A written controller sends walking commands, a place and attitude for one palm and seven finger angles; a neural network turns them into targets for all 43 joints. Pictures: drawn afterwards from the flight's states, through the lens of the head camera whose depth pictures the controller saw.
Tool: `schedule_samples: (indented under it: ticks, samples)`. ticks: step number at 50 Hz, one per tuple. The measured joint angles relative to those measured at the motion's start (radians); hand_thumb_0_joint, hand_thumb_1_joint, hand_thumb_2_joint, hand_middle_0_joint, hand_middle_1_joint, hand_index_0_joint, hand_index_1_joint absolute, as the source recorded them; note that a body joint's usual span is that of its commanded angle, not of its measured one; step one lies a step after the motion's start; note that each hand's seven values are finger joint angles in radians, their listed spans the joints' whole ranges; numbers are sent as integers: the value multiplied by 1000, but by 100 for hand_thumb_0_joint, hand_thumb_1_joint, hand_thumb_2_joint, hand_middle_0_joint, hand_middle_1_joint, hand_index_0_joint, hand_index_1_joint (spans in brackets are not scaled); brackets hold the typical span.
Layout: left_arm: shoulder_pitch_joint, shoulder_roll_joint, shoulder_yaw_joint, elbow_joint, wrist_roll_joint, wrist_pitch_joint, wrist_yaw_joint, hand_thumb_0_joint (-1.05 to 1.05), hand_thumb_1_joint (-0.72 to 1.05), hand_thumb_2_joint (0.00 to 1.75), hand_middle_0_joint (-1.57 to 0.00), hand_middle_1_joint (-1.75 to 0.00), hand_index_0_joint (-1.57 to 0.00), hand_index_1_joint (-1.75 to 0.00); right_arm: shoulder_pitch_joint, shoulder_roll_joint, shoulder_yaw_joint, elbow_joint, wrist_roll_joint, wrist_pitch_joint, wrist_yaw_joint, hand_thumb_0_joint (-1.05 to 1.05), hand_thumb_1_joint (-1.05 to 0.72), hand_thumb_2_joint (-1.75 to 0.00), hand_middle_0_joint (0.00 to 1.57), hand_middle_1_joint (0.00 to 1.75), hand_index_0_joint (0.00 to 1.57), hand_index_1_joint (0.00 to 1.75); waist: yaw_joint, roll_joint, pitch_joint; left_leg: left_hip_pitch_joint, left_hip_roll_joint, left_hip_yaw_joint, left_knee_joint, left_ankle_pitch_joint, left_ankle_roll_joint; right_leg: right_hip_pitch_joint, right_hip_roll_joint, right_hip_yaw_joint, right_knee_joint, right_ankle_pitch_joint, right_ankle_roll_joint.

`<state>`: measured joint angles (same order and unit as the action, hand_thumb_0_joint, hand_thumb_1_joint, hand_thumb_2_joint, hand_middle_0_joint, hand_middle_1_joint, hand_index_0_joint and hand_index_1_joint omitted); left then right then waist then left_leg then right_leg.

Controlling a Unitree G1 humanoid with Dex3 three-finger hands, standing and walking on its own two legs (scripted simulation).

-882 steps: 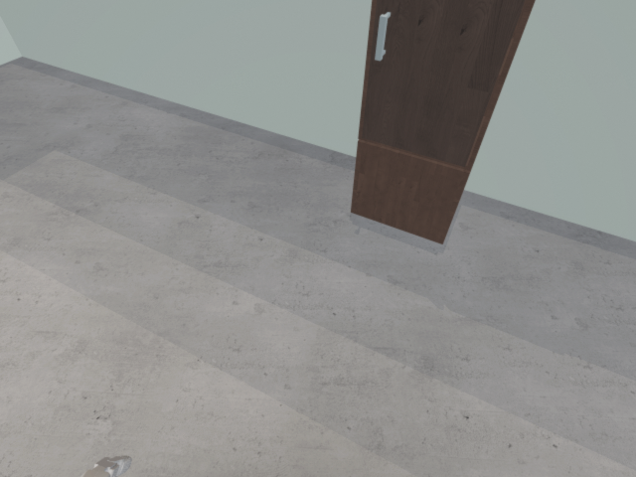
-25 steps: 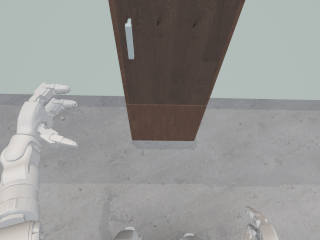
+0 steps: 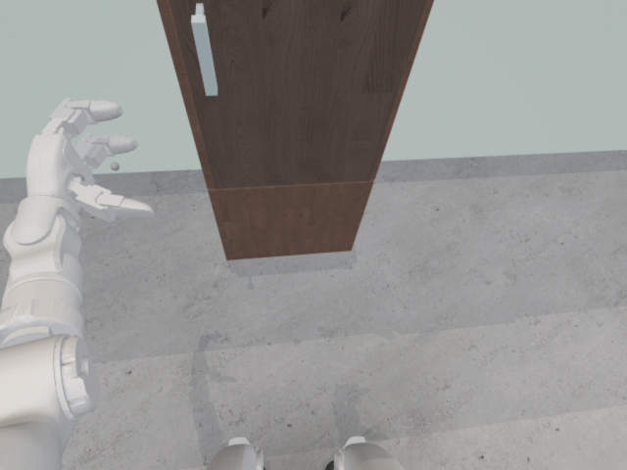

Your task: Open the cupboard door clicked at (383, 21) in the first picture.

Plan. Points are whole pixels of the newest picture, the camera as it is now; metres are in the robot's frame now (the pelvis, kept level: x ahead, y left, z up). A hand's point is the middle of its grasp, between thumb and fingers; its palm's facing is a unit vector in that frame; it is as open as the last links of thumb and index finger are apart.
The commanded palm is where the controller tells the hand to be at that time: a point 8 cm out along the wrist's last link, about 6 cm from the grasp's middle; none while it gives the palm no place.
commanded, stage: move the hooked fingers beside the handle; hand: left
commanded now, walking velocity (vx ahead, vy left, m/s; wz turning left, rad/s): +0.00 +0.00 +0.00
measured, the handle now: (205, 51) +0.71 +0.14 +0.08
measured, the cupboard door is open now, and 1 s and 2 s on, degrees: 0 0 0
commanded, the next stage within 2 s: none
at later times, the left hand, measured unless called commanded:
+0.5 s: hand (148, 101) +0.58 +0.20 +0.09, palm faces +0.06 -1.00 +0.01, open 14.0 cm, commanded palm +0.57 +0.24 +0.08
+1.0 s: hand (169, 68) +0.67 +0.19 +0.08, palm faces +0.08 -1.00 -0.03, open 13.6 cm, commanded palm +0.66 +0.20 +0.07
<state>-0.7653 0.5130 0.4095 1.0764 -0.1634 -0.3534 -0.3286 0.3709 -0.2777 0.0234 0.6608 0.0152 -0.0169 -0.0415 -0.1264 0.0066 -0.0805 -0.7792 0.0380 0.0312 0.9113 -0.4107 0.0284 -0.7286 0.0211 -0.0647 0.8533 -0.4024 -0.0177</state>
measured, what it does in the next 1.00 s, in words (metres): stands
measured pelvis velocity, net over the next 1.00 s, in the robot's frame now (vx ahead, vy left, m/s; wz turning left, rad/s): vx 0.02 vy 0.01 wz -0.07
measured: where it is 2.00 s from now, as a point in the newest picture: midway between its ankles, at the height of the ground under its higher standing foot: outside the picture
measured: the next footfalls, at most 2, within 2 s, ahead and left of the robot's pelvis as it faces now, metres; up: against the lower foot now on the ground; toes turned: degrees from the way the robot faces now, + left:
none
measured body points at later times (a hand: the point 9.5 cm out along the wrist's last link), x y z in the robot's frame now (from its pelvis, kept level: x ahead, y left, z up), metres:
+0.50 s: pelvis +0.00 +0.01 -0.02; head +0.16 +0.03 +0.40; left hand +0.57 +0.26 +0.10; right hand -0.06 -0.26 -0.11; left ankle +0.01 +0.10 -0.69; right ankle +0.00 -0.11 -0.69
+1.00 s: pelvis +0.02 +0.01 -0.03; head +0.25 +0.03 +0.36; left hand +0.66 +0.25 +0.08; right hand -0.12 -0.20 -0.09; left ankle +0.01 +0.10 -0.69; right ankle +0.00 -0.11 -0.69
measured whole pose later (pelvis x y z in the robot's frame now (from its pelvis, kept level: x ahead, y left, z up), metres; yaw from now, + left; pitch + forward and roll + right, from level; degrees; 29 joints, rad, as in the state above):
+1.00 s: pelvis +0.02 +0.01 -0.03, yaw -4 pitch +33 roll -7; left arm -1.47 0.94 0.47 1.42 0.14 -0.22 -0.18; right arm 0.57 -0.25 0.10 0.61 -0.09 0.07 0.03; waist -0.39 0.07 -0.04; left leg -1.17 0.08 0.00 1.08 -0.48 0.04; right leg -1.08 0.07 -0.09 0.93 -0.42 -0.01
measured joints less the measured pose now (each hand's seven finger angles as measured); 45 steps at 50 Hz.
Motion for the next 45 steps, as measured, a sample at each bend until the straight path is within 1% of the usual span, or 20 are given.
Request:
schedule_samples:
  ticks: [4,9,17,20,23,26,28,34,37,42,45]
  samples:
    - [-65,16,14,56,33,-3,41,-1,-50,30,-30,-120,-30,-120,2,5,5,-13,-11,12,10,1,-90,-90,20,30,20,30,-23,2,-6,-27,2,6,11,-4,4,-28,1,6,9,-1,4]
    - [-144,47,19,120,71,-12,80,-1,-50,30,-30,-120,-30,-120,15,7,13,-22,-24,30,23,1,-90,-90,20,30,20,30,-45,8,-6,-65,4,8,31,-12,7,-65,3,8,24,-5,7]
    - [-274,131,52,213,117,-1,100,-1,-50,30,-30,-120,-30,-120,46,5,27,-26,-42,53,31,0,-90,-90,20,30,20,30,-91,12,-2,-136,13,0,60,-20,7,-129,11,2,40,-6,7]
    - [-322,159,39,236,127,0,106,-1,-50,30,-30,-120,-30,-120,64,1,27,-23,-49,61,35,0,-90,-90,20,30,20,30,-105,16,0,-161,15,-6,71,-23,7,-148,14,-4,42,-6,6]
    - [-387,182,25,275,138,19,110,-1,-50,30,-30,-120,-30,-120,77,-5,31,-16,-55,68,38,0,-90,-90,20,30,20,30,-122,21,4,-188,16,-15,82,-26,7,-169,15,-12,45,-7,6]
    - [-447,207,27,309,153,45,120,-1,-50,30,-30,-120,-30,-120,89,-11,36,-18,-62,70,38,0,-90,-90,20,30,20,30,-144,25,7,-218,18,-20,91,-27,8,-195,17,-17,49,-6,6]
    - [-481,227,35,323,171,56,130,-1,-50,30,-30,-120,-30,-120,97,-14,39,-24,-69,70,40,0,-90,-90,20,30,20,30,-162,28,8,-238,21,-21,98,-29,8,-214,20,-18,52,-6,6]
    - [-571,300,57,348,229,62,159,-1,-50,30,-30,-120,-30,-120,122,-17,50,-41,-86,72,51,0,-90,-90,20,30,20,30,-209,37,19,-293,33,-22,126,-42,9,-266,31,-17,66,-8,6]
    - [-624,344,54,372,253,80,162,-1,-50,30,-30,-120,-30,-120,135,-14,59,-46,-89,77,52,0,-90,-90,20,30,20,30,-230,43,27,-320,37,-24,139,-49,10,-290,36,-19,73,-11,7]
    - [-708,396,29,395,285,113,167,-1,-50,30,-30,-120,-30,-120,158,-3,71,-47,-99,79,56,0,-90,-90,20,30,20,30,-256,56,38,-367,40,-32,159,-58,12,-330,38,-26,82,-16,8]
    - [-736,413,47,390,293,119,160,-1,-50,30,-30,-120,-31,-121,173,5,77,-48,-106,79,61,0,-90,-90,20,30,20,30,-265,60,42,-389,43,-33,169,-64,13,-350,41,-26,87,-19,9]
